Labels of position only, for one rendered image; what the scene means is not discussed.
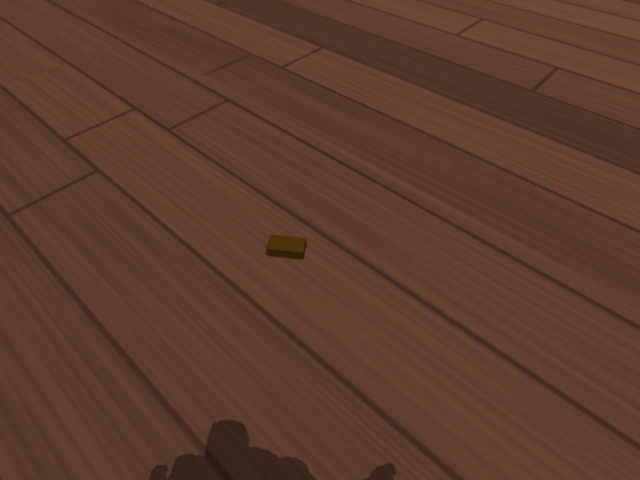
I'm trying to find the small box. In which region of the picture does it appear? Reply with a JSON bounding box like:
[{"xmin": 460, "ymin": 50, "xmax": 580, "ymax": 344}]
[{"xmin": 266, "ymin": 235, "xmax": 306, "ymax": 260}]

